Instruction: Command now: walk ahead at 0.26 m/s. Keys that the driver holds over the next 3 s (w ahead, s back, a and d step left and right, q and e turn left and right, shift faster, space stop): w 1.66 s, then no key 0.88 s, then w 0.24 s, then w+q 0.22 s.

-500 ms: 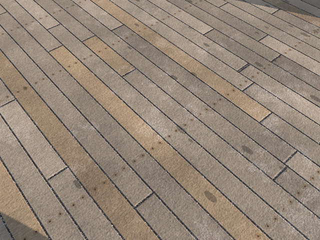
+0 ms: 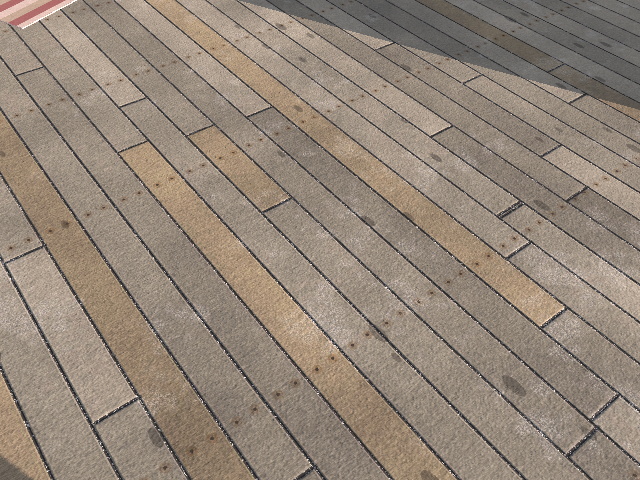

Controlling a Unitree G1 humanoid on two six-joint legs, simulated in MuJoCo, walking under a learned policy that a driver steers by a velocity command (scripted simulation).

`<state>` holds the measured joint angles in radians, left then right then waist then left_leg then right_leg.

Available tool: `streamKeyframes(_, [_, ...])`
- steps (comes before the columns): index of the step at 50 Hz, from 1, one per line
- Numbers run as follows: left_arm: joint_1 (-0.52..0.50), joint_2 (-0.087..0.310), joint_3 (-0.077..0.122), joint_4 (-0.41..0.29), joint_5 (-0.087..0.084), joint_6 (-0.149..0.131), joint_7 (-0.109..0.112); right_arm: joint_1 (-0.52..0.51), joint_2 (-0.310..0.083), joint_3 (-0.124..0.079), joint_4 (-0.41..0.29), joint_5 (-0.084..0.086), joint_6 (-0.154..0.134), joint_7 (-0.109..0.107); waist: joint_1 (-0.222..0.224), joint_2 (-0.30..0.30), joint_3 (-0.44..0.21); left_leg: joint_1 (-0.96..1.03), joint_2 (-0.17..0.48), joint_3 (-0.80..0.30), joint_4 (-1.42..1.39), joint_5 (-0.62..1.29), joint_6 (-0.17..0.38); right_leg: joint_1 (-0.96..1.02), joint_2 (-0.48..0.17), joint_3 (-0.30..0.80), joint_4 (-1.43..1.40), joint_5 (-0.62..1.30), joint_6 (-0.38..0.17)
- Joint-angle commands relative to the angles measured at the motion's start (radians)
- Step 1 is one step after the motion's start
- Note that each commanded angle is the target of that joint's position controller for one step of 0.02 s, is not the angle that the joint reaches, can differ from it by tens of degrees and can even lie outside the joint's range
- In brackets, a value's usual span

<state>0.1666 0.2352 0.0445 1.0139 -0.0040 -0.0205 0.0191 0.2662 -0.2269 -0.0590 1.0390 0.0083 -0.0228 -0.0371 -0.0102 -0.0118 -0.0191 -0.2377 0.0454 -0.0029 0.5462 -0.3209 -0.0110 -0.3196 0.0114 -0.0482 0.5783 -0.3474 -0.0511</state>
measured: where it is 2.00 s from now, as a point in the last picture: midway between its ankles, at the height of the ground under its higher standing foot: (317, 279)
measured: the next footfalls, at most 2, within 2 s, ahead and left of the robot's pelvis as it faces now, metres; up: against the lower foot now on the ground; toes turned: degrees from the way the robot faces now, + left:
left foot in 0.56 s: +0.43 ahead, +0.14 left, +0.00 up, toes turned +3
right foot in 1.12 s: +0.75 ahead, -0.10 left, +0.00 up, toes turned -3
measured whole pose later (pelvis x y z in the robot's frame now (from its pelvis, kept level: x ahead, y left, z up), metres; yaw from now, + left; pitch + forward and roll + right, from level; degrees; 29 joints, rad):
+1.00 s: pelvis +0.48 +0.04 +0.01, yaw +0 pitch +2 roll +2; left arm 0.04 0.25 0.07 0.91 -0.01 -0.08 -0.01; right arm 0.37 -0.24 -0.05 1.02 0.01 -0.09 -0.01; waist -0.07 -0.03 0.00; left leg 0.03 -0.06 0.06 0.19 -0.25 0.05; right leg -0.67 -0.11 0.02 0.60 0.10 -0.01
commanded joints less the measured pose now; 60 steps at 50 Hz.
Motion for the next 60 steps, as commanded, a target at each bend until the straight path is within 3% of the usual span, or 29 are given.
streamKeyframes(1, [-0.081, 0.060, 0.018, -0.067, -0.010, -0.044, -0.014, 0.079, -0.189, -0.044, -0.010, 0.016, -0.032, -0.004, -0.030, 0.212, 0.111, 0.048, 0.264, -0.378, -0.318, -0.330, 0.212, -0.192, -0.009, -0.008, 0.112, -0.036, -0.028])
streamKeyframes(3, [-0.052, 0.058, 0.021, -0.061, -0.018, -0.063, -0.024, 0.037, -0.174, -0.042, -0.022, 0.021, -0.044, 0.001, 0.004, 0.184, 0.106, 0.045, 0.252, -0.333, -0.279, -0.186, 0.197, -0.134, -0.020, -0.005, 0.035, -0.036, -0.048])
streamKeyframes(5, [0.082, 0.082, 0.037, -0.005, -0.020, -0.065, -0.022, -0.049, -0.168, -0.042, -0.049, 0.026, -0.043, 0.009, 0.076, 0.141, 0.067, -0.092, 0.164, -0.198, -0.192, -0.045, 0.138, 0.149, -0.006, -0.002, -0.106, 0.065, -0.056])
streamKeyframes(6, [0.176, 0.137, 0.056, 0.021, -0.018, -0.065, -0.017, -0.094, -0.134, -0.032, -0.073, 0.022, -0.048, 0.011, 0.112, 0.030, 0.042, -0.206, 0.086, -0.084, -0.008, 0.074, 0.087, 0.286, -0.094, 0.142, -0.180, 0.045, -0.087])
streamKeyframes(7, [0.293, 0.240, 0.084, 0.049, -0.024, -0.061, -0.018, -0.101, -0.072, -0.019, -0.108, 0.011, -0.065, 0.010, 0.129, -0.243, -0.001, -0.415, -0.048, 0.077, 0.304, 0.012, 0.015, 0.473, -0.269, 0.464, -0.308, 0.002, -0.187])
streamKeyframes(8, [0.350, 0.210, 0.069, 0.058, -0.014, -0.069, -0.025, -0.132, -0.098, -0.023, -0.123, 0.010, -0.079, 0.009, 0.153, -0.261, -0.005, -0.579, -0.062, -0.003, 0.537, -0.226, 0.012, 0.541, -0.389, 0.689, -0.367, 0.049, -0.269])
streamKeyframes(10, [0.257, 0.125, 0.036, 0.027, 0.001, -0.085, -0.026, -0.111, -0.103, -0.027, -0.107, 0.035, -0.095, 0.030, 0.084, -0.113, 0.029, -0.674, 0.034, -0.062, 0.693, -0.116, 0.066, 0.522, -0.347, 0.521, -0.328, 0.138, -0.220])
streamKeyframes(12, [0.209, 0.105, 0.021, 0.011, 0.000, -0.085, -0.031, -0.142, -0.105, -0.034, -0.108, 0.024, -0.095, 0.037, 0.057, -0.055, 0.067, -0.656, 0.084, -0.046, 0.599, 0.019, 0.079, 0.448, -0.302, 0.371, -0.356, 0.294, -0.170])
streamKeyframes(14, [0.224, 0.095, 0.013, 0.014, 0.004, -0.072, -0.024, -0.152, -0.075, -0.030, -0.114, 0.018, -0.085, 0.046, 0.046, -0.073, 0.065, -0.579, 0.085, -0.015, 0.488, 0.080, 0.058, 0.385, -0.263, 0.272, -0.387, 0.383, -0.153])
streamKeyframes(18, [0.221, 0.155, 0.023, 0.005, 0.003, -0.063, -0.001, -0.308, -0.025, -0.003, -0.172, 0.012, -0.073, 0.056, 0.065, -0.064, 0.110, -0.433, 0.032, 0.043, 0.160, 0.254, 0.019, 0.241, -0.212, 0.148, -0.447, 0.382, -0.140])
streamKeyframes(23, [0.278, 0.159, 0.037, 0.038, -0.018, -0.063, -0.001, -0.398, -0.070, -0.001, -0.217, 0.023, -0.068, 0.074, 0.066, -0.079, 0.144, -0.352, 0.012, 0.033, 0.007, 0.335, 0.056, 0.297, -0.263, 0.117, -0.452, 0.397, -0.122])
streamKeyframes(25, [0.256, 0.171, 0.045, 0.035, -0.017, -0.057, -0.001, -0.354, -0.107, -0.015, -0.217, 0.021, -0.071, 0.078, 0.022, -0.084, 0.105, -0.273, -0.009, 0.041, -0.014, 0.295, 0.088, 0.358, -0.280, 0.097, -0.374, 0.588, -0.100])
streamKeyframes(27, [0.229, 0.165, 0.045, 0.025, -0.013, -0.044, 0.000, -0.133, -0.167, -0.052, -0.154, 0.017, -0.068, 0.071, -0.095, -0.090, -0.034, 0.028, -0.067, 0.083, -0.006, 0.257, 0.130, 0.331, -0.230, 0.040, -0.110, 0.859, -0.059])
streamKeyframes(28, [0.225, 0.142, 0.034, 0.008, -0.002, -0.039, 0.000, 0.044, -0.217, -0.073, -0.109, 0.012, -0.064, 0.063, -0.163, -0.047, -0.145, 0.306, 0.026, -0.024, 0.019, 0.222, 0.172, 0.155, -0.183, 0.012, 0.152, 0.707, -0.026])
streamKeyframes(29, [0.349, 0.009, -0.002, -0.008, 0.003, -0.055, -0.010, 0.162, -0.315, -0.092, -0.084, -0.005, -0.059, 0.060, -0.111, 0.214, -0.312, 0.653, 0.298, -0.513, -0.085, -0.017, 0.336, -0.215, -0.006, -0.001, 0.579, 0.183, 0.043])
streamKeyframes(30, [0.309, 0.033, 0.001, -0.001, -0.014, -0.083, -0.018, 0.152, -0.247, -0.066, -0.083, 0.002, -0.060, 0.065, -0.119, 0.240, -0.354, 0.644, 0.345, -0.775, -0.275, -0.163, 0.347, -0.335, 0.031, 0.154, 0.742, -0.210, 0.028])
streamKeyframes(31, [0.204, 0.114, 0.025, -0.038, -0.044, -0.100, -0.021, 0.047, -0.200, -0.049, -0.098, 0.009, -0.068, 0.066, -0.099, 0.196, -0.183, 0.508, 0.311, -0.642, -0.293, -0.185, 0.288, -0.436, -0.030, 0.159, 0.803, -0.162, 0.005])
streamKeyframes(32, [0.140, 0.130, 0.028, -0.056, -0.048, -0.106, -0.015, -0.046, -0.161, -0.036, -0.124, 0.005, -0.075, 0.067, -0.069, 0.122, -0.091, 0.348, 0.277, -0.502, -0.310, -0.105, 0.256, -0.424, -0.086, 0.132, 0.770, -0.065, -0.011])
streamKeyframes(33, [0.117, 0.129, 0.036, -0.057, -0.034, -0.102, -0.005, -0.110, -0.130, -0.026, -0.131, -0.007, -0.081, 0.071, -0.033, 0.073, -0.030, 0.195, 0.239, -0.389, -0.336, -0.001, 0.238, -0.372, -0.127, 0.117, 0.705, 0.012, -0.013])
streamKeyframes(36, [0.173, 0.074, 0.041, -0.043, -0.019, -0.062, 0.004, -0.135, -0.097, -0.016, -0.119, -0.018, -0.090, 0.075, 0.038, 0.106, -0.002, 0.008, 0.173, -0.235, -0.404, 0.093, 0.225, -0.232, -0.176, 0.121, 0.583, 0.079, -0.012])
streamKeyframes(40, [0.030, 0.092, 0.051, -0.097, -0.003, -0.050, 0.006, -0.044, -0.154, -0.025, -0.091, -0.016, -0.092, 0.044, 0.019, 0.064, 0.060, 0.026, 0.179, -0.184, -0.460, 0.161, 0.245, -0.372, -0.186, 0.115, 0.386, 0.252, 0.030])
streamKeyframes(45, [-0.132, 0.067, 0.040, -0.143, -0.004, -0.063, -0.015, 0.048, -0.160, -0.021, -0.072, -0.004, -0.083, 0.026, -0.028, 0.062, 0.080, 0.086, 0.143, -0.082, -0.460, 0.246, 0.208, -0.366, -0.142, 0.070, 0.116, 0.477, 0.046])
streamKeyframes(51, [-0.289, 0.065, 0.020, -0.208, -0.017, -0.077, -0.051, 0.158, -0.176, -0.030, -0.028, 0.005, -0.056, 0.021, -0.074, 0.058, 0.123, 0.280, 0.204, -0.065, -0.381, 0.317, 0.204, -0.397, -0.106, 0.051, -0.044, 0.395, 0.025])
streamKeyframes(54, [-0.222, 0.111, 0.033, -0.208, -0.020, -0.085, -0.062, 0.133, -0.199, -0.040, -0.032, 0.007, -0.041, 0.019, -0.015, 0.100, 0.073, 0.336, 0.224, -0.060, -0.270, 0.588, 0.176, -0.255, -0.060, 0.018, -0.082, 0.276, -0.017])
streamKeyframes(56, [0.070, 0.198, 0.077, -0.122, -0.012, -0.087, -0.053, 0.100, -0.174, -0.029, -0.051, 0.006, -0.033, 0.019, 0.125, 0.095, -0.112, 0.225, 0.141, 0.012, 0.065, 0.802, 0.126, 0.173, -0.028, -0.002, -0.078, 0.300, -0.078])
streamKeyframes(57, [0.245, 0.278, 0.098, -0.087, 0.005, -0.083, -0.042, 0.138, -0.124, -0.011, -0.078, -0.010, -0.038, 0.020, 0.150, -0.044, -0.273, -0.063, 0.056, 0.061, 0.417, 0.484, 0.078, 0.527, -0.255, 0.298, -0.064, 0.253, -0.169])
streamKeyframes(58, [0.278, 0.298, 0.096, -0.069, -0.001, -0.079, -0.050, 0.227, -0.017, 0.021, -0.073, -0.006, -0.065, 0.031, 0.096, -0.284, -0.385, -0.378, -0.116, -0.024, 0.691, -0.238, 0.035, 0.753, -0.422, 0.753, -0.219, 0.089, -0.298])
streamKeyframes(59, [0.243, 0.206, 0.068, -0.076, -0.012, -0.080, -0.048, 0.137, -0.129, -0.006, -0.079, 0.021, -0.088, 0.036, 0.124, -0.191, -0.309, -0.493, -0.057, -0.125, 0.795, -0.246, 0.055, 0.713, -0.379, 0.725, -0.263, -0.003, -0.250])
streamKeyframes(60, [0.155, 0.167, 0.057, -0.095, -0.013, -0.082, -0.042, 0.045, -0.164, -0.015, -0.108, 0.038, -0.103, 0.039, 0.112, -0.147, -0.172, -0.544, -0.004, -0.094, 0.791, -0.155, 0.070, 0.576, -0.348, 0.563, -0.278, 0.060, -0.206])
Over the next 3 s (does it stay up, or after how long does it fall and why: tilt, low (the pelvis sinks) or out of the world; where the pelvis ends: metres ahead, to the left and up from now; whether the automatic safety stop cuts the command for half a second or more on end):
stays up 1.20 -0.02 0.01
